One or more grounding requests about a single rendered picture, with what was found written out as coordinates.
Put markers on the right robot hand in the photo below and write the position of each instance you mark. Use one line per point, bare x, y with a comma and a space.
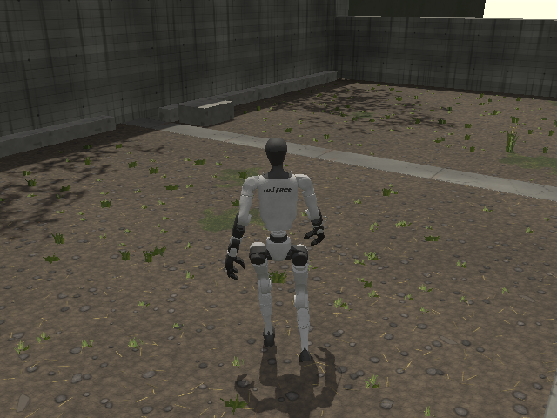
317, 240

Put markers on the robot right foot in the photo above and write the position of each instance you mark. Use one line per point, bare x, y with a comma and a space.
305, 356

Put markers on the robot right forearm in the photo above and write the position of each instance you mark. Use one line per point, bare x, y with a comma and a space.
317, 224

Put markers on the left robot hand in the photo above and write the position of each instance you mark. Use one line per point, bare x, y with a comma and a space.
230, 268

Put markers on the robot left upper arm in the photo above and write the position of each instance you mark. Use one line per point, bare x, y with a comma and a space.
250, 185

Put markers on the robot head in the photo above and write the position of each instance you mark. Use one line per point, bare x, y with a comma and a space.
276, 149

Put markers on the robot right upper arm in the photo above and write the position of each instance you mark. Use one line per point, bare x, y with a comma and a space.
305, 184

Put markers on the robot left forearm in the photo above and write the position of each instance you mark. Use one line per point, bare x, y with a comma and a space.
236, 238

